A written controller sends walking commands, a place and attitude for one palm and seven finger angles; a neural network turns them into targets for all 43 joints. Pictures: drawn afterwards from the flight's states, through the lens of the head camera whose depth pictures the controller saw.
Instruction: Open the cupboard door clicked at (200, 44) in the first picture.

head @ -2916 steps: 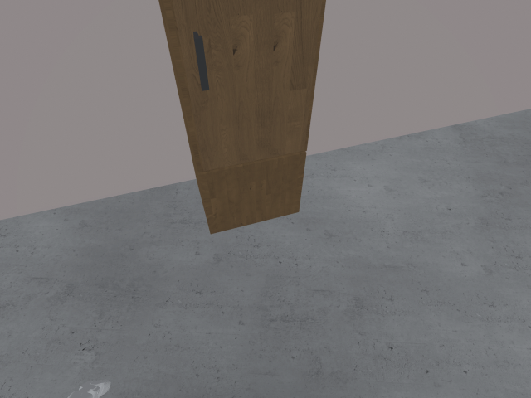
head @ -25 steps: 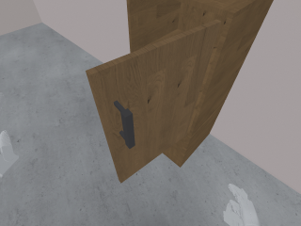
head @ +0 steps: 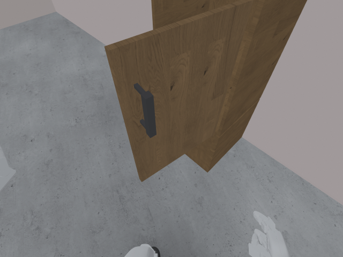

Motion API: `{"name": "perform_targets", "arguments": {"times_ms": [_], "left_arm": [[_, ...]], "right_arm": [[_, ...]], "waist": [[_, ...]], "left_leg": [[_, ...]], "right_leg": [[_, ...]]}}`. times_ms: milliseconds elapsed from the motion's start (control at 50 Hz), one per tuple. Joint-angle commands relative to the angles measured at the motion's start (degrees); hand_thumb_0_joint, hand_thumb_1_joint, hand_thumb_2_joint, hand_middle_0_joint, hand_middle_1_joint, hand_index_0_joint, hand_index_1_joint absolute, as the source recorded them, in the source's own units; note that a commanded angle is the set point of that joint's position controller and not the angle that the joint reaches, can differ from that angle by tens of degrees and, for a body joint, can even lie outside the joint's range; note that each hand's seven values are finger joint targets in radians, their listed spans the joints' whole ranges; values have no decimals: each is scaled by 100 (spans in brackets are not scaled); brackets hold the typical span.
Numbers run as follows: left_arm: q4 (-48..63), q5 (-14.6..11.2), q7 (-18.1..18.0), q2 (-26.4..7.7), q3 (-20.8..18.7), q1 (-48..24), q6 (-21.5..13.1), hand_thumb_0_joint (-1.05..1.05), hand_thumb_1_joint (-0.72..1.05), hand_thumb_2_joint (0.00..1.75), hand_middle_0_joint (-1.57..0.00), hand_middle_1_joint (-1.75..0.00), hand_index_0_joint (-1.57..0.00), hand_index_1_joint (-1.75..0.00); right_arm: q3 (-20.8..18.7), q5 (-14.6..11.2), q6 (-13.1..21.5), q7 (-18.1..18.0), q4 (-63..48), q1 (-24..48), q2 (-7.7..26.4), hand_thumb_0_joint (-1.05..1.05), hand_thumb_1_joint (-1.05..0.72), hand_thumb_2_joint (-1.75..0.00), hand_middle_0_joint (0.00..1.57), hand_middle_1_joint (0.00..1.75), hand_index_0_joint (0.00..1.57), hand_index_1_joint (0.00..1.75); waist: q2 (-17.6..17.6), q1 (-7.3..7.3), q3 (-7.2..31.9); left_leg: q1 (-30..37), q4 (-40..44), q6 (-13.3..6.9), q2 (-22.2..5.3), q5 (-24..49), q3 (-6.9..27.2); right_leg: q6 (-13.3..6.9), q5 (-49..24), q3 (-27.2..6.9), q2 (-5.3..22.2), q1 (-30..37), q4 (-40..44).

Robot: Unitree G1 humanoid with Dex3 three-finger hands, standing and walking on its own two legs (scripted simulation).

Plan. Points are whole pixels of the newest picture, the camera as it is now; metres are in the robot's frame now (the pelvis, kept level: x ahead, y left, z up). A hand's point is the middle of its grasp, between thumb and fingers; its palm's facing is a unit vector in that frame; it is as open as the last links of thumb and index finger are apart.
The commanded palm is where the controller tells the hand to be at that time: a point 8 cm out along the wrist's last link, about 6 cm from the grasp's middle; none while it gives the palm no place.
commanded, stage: step back with the hand held close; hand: left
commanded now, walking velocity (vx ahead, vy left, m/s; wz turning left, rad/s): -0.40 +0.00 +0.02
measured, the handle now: (145, 111) +0.43 +0.10 +0.09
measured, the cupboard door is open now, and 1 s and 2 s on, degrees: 81 81 81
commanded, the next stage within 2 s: stop stepping back and stand still in 0.28 s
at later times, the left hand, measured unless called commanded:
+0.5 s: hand out of the picture +0.05 +0.26 +0.18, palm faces +0.37 -0.77 -0.52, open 7.4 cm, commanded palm +0.00 +0.30 +0.19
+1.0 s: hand out of the picture -0.05 +0.25 +0.18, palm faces +0.44 -0.76 -0.48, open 7.4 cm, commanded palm -0.11 +0.29 +0.19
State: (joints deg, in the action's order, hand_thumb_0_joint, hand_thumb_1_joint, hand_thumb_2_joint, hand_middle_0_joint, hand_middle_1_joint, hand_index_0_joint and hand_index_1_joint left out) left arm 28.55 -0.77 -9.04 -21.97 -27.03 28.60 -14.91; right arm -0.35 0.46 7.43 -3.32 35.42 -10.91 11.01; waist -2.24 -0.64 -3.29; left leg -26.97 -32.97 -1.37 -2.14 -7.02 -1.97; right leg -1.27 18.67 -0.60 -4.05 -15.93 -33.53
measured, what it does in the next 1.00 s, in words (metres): walks backwards: left foot, then right foot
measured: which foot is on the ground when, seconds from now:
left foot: down 0.00-0.00, up 0.02-0.18, down 0.20-0.56, up 0.58-0.82, down 0.84-1.00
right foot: down 0.00-0.22, up 0.24-0.54, down 0.56-1.00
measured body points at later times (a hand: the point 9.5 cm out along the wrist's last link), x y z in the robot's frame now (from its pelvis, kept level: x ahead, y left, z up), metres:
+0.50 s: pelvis -0.15 +0.00 +0.02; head -0.12 +0.02 +0.47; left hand +0.03 +0.30 +0.21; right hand +0.04 -0.21 -0.05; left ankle -0.05 +0.12 -0.72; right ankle -0.17 -0.11 -0.70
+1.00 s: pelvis -0.25 -0.01 +0.01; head -0.28 -0.01 +0.46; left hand -0.08 +0.29 +0.21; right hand -0.14 -0.27 -0.07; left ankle -0.25 +0.12 -0.72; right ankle -0.21 -0.09 -0.70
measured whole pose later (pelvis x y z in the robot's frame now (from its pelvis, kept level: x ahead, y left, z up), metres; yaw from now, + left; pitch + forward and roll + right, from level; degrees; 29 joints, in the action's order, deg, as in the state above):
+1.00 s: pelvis -0.25 -0.01 +0.01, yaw +0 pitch -2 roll +1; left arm 24.7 -0.4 -9.3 -24.3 -25.1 31.6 -11.4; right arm -0.9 0.7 10.0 -4.9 37.9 -18.4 11.9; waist 1.4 3.2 1.8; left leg -10.7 -29.0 0.4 -2.4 -16.1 -2.9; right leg 0.3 23.7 5.7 0.4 -21.1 -43.1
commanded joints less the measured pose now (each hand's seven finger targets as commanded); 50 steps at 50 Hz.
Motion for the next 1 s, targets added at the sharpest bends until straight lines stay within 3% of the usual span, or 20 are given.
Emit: {"name": "perform_targets", "arguments": {"times_ms": [0,60,120,160,200,220,260,360,440,480,500,540,560,600,660,780,820,860,900,980], "left_arm": [[1126,-100,-9,-1284,-463,-52,-167,0,90,90,-20,-30,-20,-30],[1392,-100,18,-1566,-790,318,-81,0,90,90,-20,-30,-20,-30],[1515,-75,-32,-1473,-842,468,-10,0,90,90,-20,-30,-20,-30],[1692,-91,-49,-1457,-773,456,-56,0,90,90,-20,-30,-20,-30],[1936,-79,-45,-1534,-838,470,-150,0,90,90,-20,-30,-20,-30],[1863,-103,-15,-1458,-810,669,-204,0,90,90,-20,-30,-20,-30],[2066,-128,53,-1370,-779,825,-215,0,90,90,-20,-30,-20,-30],[1664,-169,12,-1079,-463,656,135,0,90,90,-20,-30,-20,-30],[1186,-237,-95,-1157,-491,713,372,0,90,90,-20,-30,-20,-30],[1302,-184,-127,-1218,-439,439,371,0,90,90,-20,-30,-20,-30],[1277,-150,-113,-1274,-434,376,369,0,90,90,-20,-30,-20,-30],[1486,-170,-70,-1612,-528,178,354,0,90,90,-20,-30,-20,-30],[1681,-166,-105,-1735,-651,-161,285,0,90,90,-20,-30,-20,-30],[1294,-155,-46,-1364,-366,-378,246,0,90,90,-20,-30,-20,-30],[882,-97,-31,-1211,-184,-355,207,0,90,90,-20,-30,-20,-30],[659,-24,-161,-1122,-275,-282,48,0,90,90,-20,-30,-20,-30],[1041,-35,-171,-1114,-328,-252,-103,0,90,90,-20,-30,-20,-30],[1100,13,-159,-1361,-516,-214,-135,0,90,90,-20,-30,-20,-30],[1166,70,-123,-1432,-568,-210,-156,0,90,90,-20,-30,-20,-30],[705,69,-89,-1159,-307,112,-44,0,90,90,-20,-30,-20,-30]], "right_arm": [[-335,-154,229,-86,-903,499,698,0,-90,-90,20,30,20,30],[-237,-99,97,-71,-1007,733,527,0,-90,-90,20,30,20,30],[-128,-71,-6,-197,-1011,737,499,0,-90,-90,20,30,20,30],[-201,-58,-13,-298,-911,749,613,0,-90,-90,20,30,20,30],[-387,-24,49,-206,-980,463,706,0,-90,-90,20,30,20,30],[-408,-42,162,-108,-969,372,693,0,-90,-90,20,30,20,30],[-405,68,299,-52,-887,376,723,0,-90,-90,20,30,20,30],[-452,-12,359,14,-799,454,799,0,-90,-90,20,30,20,30],[-281,-85,287,-65,-925,511,790,0,-90,-90,20,30,20,30],[-239,-66,207,-125,-991,596,777,0,-90,-90,20,30,20,30],[-222,-62,159,-115,-989,600,711,0,-90,-90,20,30,20,30],[-179,-27,58,-98,-916,715,625,0,-90,-90,20,30,20,30],[-133,56,103,-83,-840,801,735,0,-90,-90,20,30,20,30],[-200,-18,173,-104,-627,445,709,0,-90,-90,20,30,20,30],[-187,20,168,-205,-649,546,726,0,-90,-90,20,30,20,30],[-202,41,406,-358,-647,119,778,0,-90,-90,20,30,20,30],[-270,67,442,-331,-811,40,1002,0,-90,-90,20,30,20,30],[-274,16,512,-256,-703,8,859,0,-90,-90,20,30,20,30],[-250,48,566,-184,-617,147,842,0,-90,-90,20,30,20,30],[-240,23,534,-186,-613,265,954,0,-90,-90,20,30,20,30]], "waist": [[1222,-13,1725],[945,-89,1274],[739,30,1239],[-128,91,1375],[-1349,-11,1979],[-1350,-36,2035],[-1588,-25,1955],[-724,110,1196],[-697,115,880],[-899,83,846],[-516,99,810],[1560,-20,547],[1093,-20,343],[1088,196,656],[794,202,269],[463,147,700],[-1368,162,678],[-1320,203,517],[-1072,204,61],[-710,-5,173]], "left_leg": [[968,-1116,116,172,-903,113],[41,-1790,172,165,-1811,386],[319,-216,216,111,-1347,154],[1117,1319,225,-107,1015,188],[2652,900,-197,-1414,5759,1157],[3127,695,-392,-1624,6455,1066],[2706,809,-429,-1603,5837,1090],[2202,1469,-550,-1442,3710,913],[795,2401,-489,-1152,-1634,831],[186,2350,-189,-645,-2910,488],[302,1682,25,-223,-2724,83],[549,-1720,255,401,-1541,154],[-20,-2489,213,215,-1303,411],[-34,-2875,274,106,-984,308],[347,-1825,151,-72,-1053,23],[1482,1160,-181,132,-1686,-388],[1990,2041,-692,-937,-2205,1440],[2048,2171,-1101,-1711,-1775,2271],[1254,2100,-1129,-1596,-1602,1914],[-101,933,-538,-788,-2050,414]], "right_leg": [[-225,-4837,-1334,1855,381,880],[-750,-4721,-1499,2190,512,1003],[-475,-5701,-928,1718,898,498],[-72,-5049,-489,1159,924,-157],[208,-441,-104,428,-376,-1023],[159,689,-89,279,-859,-1275],[160,916,-117,303,-765,-1724],[301,472,180,236,-732,-1592],[246,850,386,287,477,-468],[119,714,740,178,1421,652],[9,801,512,386,1295,1398],[-828,1963,-2226,2382,-654,3007],[-1061,958,-2300,2725,-744,2969],[-628,1447,-1510,2147,-504,2575],[-542,2055,-903,1937,-996,2468],[-442,1637,-801,1484,25,1441],[-24,784,-11,545,-635,-560],[192,1070,482,418,-1564,-1916],[138,888,212,712,-1338,-1842],[121,233,753,442,1048,212]]}}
